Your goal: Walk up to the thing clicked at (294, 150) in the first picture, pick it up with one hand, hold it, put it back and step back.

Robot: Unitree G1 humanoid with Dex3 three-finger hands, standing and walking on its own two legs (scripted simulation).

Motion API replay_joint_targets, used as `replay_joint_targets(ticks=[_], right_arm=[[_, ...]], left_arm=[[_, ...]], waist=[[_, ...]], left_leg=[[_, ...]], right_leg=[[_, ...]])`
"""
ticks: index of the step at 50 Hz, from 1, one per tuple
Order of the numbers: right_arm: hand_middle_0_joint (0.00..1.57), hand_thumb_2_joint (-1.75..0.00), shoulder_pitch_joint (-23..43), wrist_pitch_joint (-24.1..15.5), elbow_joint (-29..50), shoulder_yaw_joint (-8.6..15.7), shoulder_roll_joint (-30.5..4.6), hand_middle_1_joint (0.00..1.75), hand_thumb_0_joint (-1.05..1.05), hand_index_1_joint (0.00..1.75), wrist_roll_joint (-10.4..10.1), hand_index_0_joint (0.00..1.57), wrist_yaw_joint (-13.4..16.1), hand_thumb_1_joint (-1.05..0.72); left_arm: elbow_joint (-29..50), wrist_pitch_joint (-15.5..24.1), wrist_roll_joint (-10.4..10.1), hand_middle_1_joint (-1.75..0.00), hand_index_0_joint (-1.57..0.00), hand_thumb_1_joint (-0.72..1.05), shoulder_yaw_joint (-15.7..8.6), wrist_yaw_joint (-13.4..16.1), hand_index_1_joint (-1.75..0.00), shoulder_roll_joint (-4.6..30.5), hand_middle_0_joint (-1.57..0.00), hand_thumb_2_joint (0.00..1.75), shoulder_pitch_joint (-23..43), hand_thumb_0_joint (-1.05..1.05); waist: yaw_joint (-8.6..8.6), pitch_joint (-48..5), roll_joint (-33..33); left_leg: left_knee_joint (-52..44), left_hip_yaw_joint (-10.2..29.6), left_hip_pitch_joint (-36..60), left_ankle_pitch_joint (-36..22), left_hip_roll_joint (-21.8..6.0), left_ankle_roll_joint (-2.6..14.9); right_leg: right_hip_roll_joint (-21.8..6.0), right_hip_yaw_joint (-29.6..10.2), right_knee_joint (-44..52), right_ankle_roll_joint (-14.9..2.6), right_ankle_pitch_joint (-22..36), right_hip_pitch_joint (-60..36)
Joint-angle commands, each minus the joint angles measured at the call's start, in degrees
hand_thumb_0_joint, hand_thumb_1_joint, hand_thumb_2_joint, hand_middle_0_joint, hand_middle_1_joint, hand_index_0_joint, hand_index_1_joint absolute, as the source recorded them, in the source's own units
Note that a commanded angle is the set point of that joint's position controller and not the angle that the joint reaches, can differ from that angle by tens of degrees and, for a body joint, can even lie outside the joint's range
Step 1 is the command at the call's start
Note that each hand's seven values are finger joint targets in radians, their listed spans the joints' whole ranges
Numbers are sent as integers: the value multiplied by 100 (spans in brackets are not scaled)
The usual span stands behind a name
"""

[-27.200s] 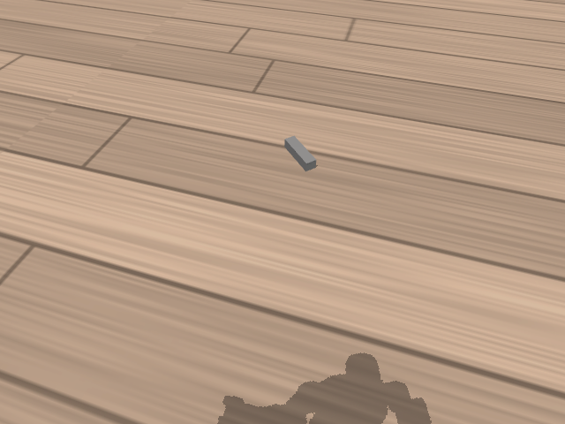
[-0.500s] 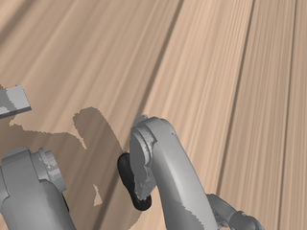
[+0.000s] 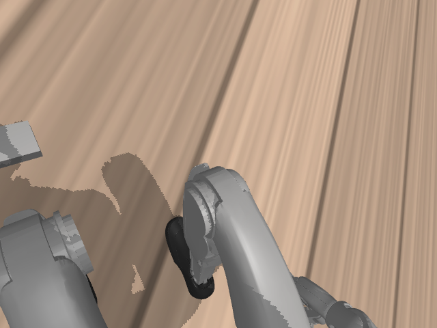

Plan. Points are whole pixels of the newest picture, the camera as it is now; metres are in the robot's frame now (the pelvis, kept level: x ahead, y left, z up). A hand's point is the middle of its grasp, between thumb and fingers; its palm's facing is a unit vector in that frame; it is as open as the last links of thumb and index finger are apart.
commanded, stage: close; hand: left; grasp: from above
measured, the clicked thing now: out of the picture +0.43 +0.30 -0.28
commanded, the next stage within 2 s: settle in 0.26 s
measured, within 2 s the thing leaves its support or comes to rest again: leaves its support in 0.72 s
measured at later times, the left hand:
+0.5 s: hand out of the picture +0.41 +0.31 -0.25, palm faces -0.42 -0.14 -0.90, open 9.2 cm
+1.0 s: hand out of the picture +0.41 +0.32 -0.18, palm faces -0.39 -0.12 -0.91, open 9.1 cm
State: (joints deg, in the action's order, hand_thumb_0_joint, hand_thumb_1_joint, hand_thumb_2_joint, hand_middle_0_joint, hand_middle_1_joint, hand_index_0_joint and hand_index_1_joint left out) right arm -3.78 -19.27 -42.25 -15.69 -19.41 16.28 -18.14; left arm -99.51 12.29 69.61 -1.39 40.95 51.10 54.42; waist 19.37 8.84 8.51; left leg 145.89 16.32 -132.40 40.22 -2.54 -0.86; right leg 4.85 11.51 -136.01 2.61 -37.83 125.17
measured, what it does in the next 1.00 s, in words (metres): stands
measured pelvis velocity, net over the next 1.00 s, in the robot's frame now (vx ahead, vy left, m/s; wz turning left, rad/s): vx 0.01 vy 0.00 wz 0.06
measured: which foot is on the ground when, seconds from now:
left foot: down 0.00-1.00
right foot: down 0.00-1.00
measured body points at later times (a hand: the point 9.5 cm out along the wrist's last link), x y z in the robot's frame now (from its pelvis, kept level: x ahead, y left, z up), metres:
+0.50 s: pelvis +0.00 +0.00 +0.00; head +0.25 +0.14 +0.35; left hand +0.43 +0.32 -0.20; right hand +0.08 -0.24 -0.06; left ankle +0.07 +0.13 -0.27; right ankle +0.12 -0.11 -0.27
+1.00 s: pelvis +0.01 +0.00 +0.01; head +0.22 +0.10 +0.39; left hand +0.42 +0.32 -0.13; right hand +0.10 -0.26 -0.08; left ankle +0.07 +0.13 -0.27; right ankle +0.12 -0.11 -0.27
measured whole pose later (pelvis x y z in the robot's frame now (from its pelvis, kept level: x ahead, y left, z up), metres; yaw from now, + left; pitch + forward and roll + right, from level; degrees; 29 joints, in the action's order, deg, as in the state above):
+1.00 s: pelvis +0.01 +0.00 +0.01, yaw +3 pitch +31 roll -10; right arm -7.0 -13.0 -44.2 -6.1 -17.3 10.0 -17.1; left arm -81.6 5.9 67.3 -3.2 29.8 39.1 47.2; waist 14.2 -1.6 1.2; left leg 141.9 11.3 -134.2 39.7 -2.7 -0.4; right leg 3.7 7.6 -135.4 1.9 -38.9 128.5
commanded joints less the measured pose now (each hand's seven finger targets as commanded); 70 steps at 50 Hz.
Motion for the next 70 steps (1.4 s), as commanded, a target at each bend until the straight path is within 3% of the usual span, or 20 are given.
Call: replay_joint_targets(ticks=[1, 5, 8, 11, 18, 26, 32, 34, 36, 38, 41, 45, 49, 51, 54, 58, 62, 65, 67, 70], right_arm=[[20, -90, -894, 19, 7, 513, -1836, 30, 0, 30, -66, 20, 53, -90], [20, -90, -926, 7, 19, 473, -1837, 30, 0, 30, -75, 20, 60, -90], [20, -90, -852, 4, 27, 507, -1844, 30, 0, 30, -93, 20, 84, -90], [20, -90, -955, -4, 41, 487, -1825, 30, 0, 30, -71, 20, 56, -90], [20, -90, -940, 25, 92, 486, -1843, 30, 0, 30, -110, 20, 97, -90], [20, -90, -1056, 39, 44, 543, -1821, 30, 0, 30, -119, 20, 82, -91], [20, -90, -1170, 93, -60, 746, -1745, 30, 0, 30, -158, 20, 45, -91], [20, -90, -1182, 91, -34, 834, -1710, 30, 0, 30, -194, 20, 8, -91], [20, -90, -1141, 147, -29, 959, -1642, 30, 0, 30, -316, 20, 11, -91], [20, -90, -1207, 191, -81, 1113, -1598, 30, 0, 30, -396, 20, -21, -90], [20, -90, -1268, 364, -95, 1277, -1511, 30, 0, 30, -569, 20, -5, -90], [20, -90, -1412, 541, -166, 1410, -1414, 30, 0, 30, -682, 20, 84, -90], [20, -90, -1506, 683, -148, 1458, -1338, 30, 0, 30, -741, 20, 218, -90], [20, -90, -1403, 763, -126, 1491, -1209, 30, 0, 30, -801, 20, 302, -90], [20, -90, -1465, 890, -77, 1542, -1223, 30, 0, 30, -846, 20, 448, -90], [20, -90, -1482, 1048, -14, 1593, -1224, 30, 0, 30, -870, 20, 632, -90], [20, -90, -1464, 1199, 50, 1614, -1066, 30, 0, 30, -881, 20, 788, -90], [20, -90, -1514, 1280, 66, 1672, -1077, 30, 0, 30, -920, 20, 887, -90], [20, -90, -1579, 1323, 74, 1699, -1122, 30, 0, 30, -902, 20, 953, -90], [20, -91, -1579, 1370, 100, 1714, -1047, 30, 0, 30, -933, 20, 1012, -91]], left_arm=[[512, -8, -56, -74, -76, 39, 10, 200, -70, 680, -73, 64, 1258, 0], [450, -29, -90, -72, -81, 45, -97, 178, -69, 819, -78, 64, 1300, 0], [531, -30, -89, -71, -83, 47, -29, 147, -68, 750, -81, 65, 1292, 0], [510, -32, -85, -69, -86, 51, 24, 107, -66, 659, -83, 62, 1298, 0], [541, -37, -103, -63, -91, 56, -79, 97, -62, 818, -90, 63, 1293, 0], [702, -99, -107, -70, -100, 62, -178, 3, -67, 900, -96, 64, 1430, 0], [1548, -138, -111, -71, -102, 65, -490, -61, -68, 1010, -99, 68, 1336, 0], [1918, -166, -66, -72, -101, 65, -422, -133, -68, 922, -97, 66, 1484, 0], [2112, -221, -154, -72, -101, 65, -571, -148, -68, 857, -97, 66, 1126, 0], [2547, -292, -167, -73, -102, 68, -629, -220, -68, 729, -97, 66, 1044, 0], [2705, -461, -213, -73, -101, 67, -607, -367, -68, 528, -96, 65, 898, 0], [2775, -634, -281, -70, -101, 66, -363, -675, -65, 133, -96, 64, 1102, 0], [2725, -663, -330, -67, -104, 69, -236, -1054, -63, 40, -100, 64, 1195, 0], [2828, -620, -452, -66, -104, 69, -118, -1227, -64, -136, -101, 66, 1218, 0], [2985, -541, -413, -65, -106, 72, -217, -1451, -62, 79, -103, 65, 1236, 0], [3139, -430, -308, -62, -108, 74, -212, -1616, -61, 49, -108, 69, 1337, 0], [3386, -335, -302, -58, -111, 76, -320, -1655, -57, 137, -110, 67, 1256, 0], [3561, -342, -235, -56, -111, 76, -250, -1684, -57, 52, -111, 68, 1320, 0], [3545, -340, -201, -54, -111, 76, -304, -1674, -55, 115, -112, 69, 1412, 0], [3713, -389, -264, -53, -112, 73, -341, -1725, -55, 210, -114, 68, 1410, 0]], waist=[[349, -3295, -2708], [365, -3236, -2709], [335, -3158, -2699], [394, -3240, -2686], [345, -3281, -2547], [272, -3422, -2979], [14, -4212, -3559], [40, -4219, -3506], [-202, -4421, -3608], [-326, -4744, -3885], [-451, -4792, -3582], [-392, -4720, -3127], [-384, -4575, -2573], [-482, -4668, -2497], [-548, -4765, -2265], [-563, -4743, -2256], [-739, -5061, -2377], [-718, -5238, -2539], [-635, -5037, -2351], [-792, -5346, -2517]], left_leg=[[-1509, -675, 2466, -816, -120, 66], [-1490, -686, 2480, -848, -115, 66], [-1583, -632, 2458, -634, -119, 52], [-1543, -639, 2549, -803, -117, 53], [-1504, -662, 2405, -770, -115, 82], [-1632, -635, 2626, -807, -122, 38], [-1611, -745, 3031, -1303, -98, 0], [-1557, -804, 2965, -1302, -87, 26], [-1679, -836, 3019, -1253, -75, 19], [-1752, -853, 3286, -1435, -62, -29], [-1827, -957, 2965, -1293, -38, 63], [-1871, -1044, 2706, -1137, 20, 160], [-1837, -1094, 2429, -1042, 62, 242], [-1908, -1115, 2359, -895, 71, 235], [-1973, -1151, 2426, -847, 109, 240], [-2033, -1219, 2616, -953, 145, 218], [-2163, -1309, 2679, -918, 163, 204], [-2283, -1325, 3024, -1026, 162, 185], [-2272, -1331, 2878, -957, 171, 212], [-2435, -1369, 3095, -961, 163, 207]], right_leg=[[279, 495, 1283, -357, 1203, -1731], [258, 490, 1268, -351, 1230, -1758], [247, 504, 1267, -369, 1010, -1632], [251, 531, 1233, -354, 1219, -1701], [260, 462, 1312, -350, 1147, -1784], [228, 521, 1183, -374, 1176, -1631], [209, 456, 1056, -421, 1586, -1790], [205, 424, 1059, -414, 1600, -1695], [191, 326, 1092, -463, 1500, -1697], [141, 339, 996, -487, 1593, -1510], [175, 175, 1171, -506, 1444, -1476], [122, 56, 1364, -478, 1314, -1412], [90, -101, 1505, -458, 1135, -1543], [103, -240, 1577, -491, 843, -1636], [64, -266, 1660, -480, 733, -1705], [3, -238, 1725, -511, 852, -1575], [-6, -399, 1809, -519, 700, -1852], [-40, -346, 1803, -528, 924, -1759], [-61, -338, 1929, -524, 845, -1712], [-76, -410, 1963, -533, 806, -1861]])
